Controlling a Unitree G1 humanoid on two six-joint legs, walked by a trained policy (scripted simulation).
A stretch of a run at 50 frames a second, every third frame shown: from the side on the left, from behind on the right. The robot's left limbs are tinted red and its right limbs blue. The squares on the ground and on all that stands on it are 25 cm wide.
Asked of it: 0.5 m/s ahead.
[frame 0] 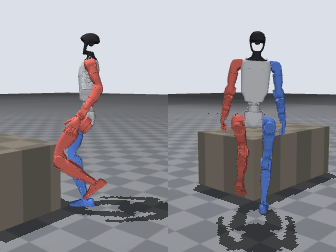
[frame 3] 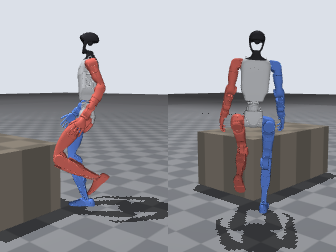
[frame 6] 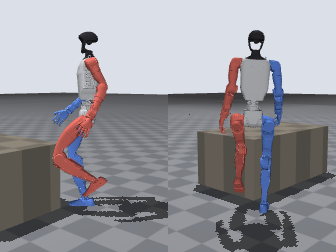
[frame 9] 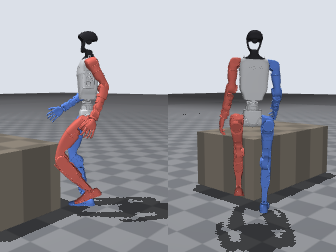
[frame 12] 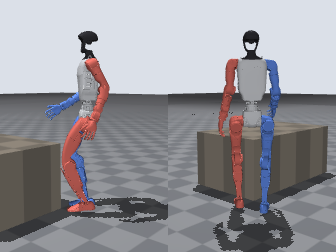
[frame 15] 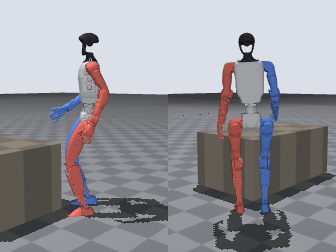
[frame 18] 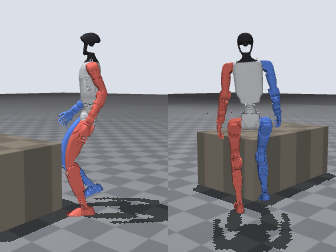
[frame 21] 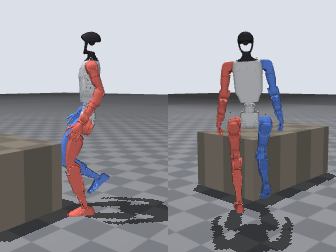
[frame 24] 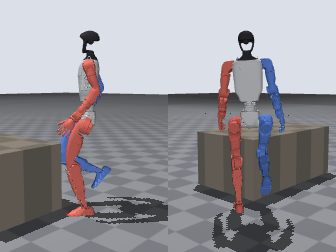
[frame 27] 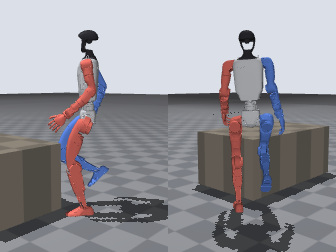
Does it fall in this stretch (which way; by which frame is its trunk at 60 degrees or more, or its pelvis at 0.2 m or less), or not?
no
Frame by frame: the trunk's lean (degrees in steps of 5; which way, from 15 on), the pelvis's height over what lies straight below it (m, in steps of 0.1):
0: 5, 0.8
3: 5, 0.8
6: 5, 0.8
9: 0, 0.8
12: 0, 0.8
15: 5, 0.8
18: 5, 0.8
21: 5, 0.8
24: 5, 0.8
27: 5, 0.8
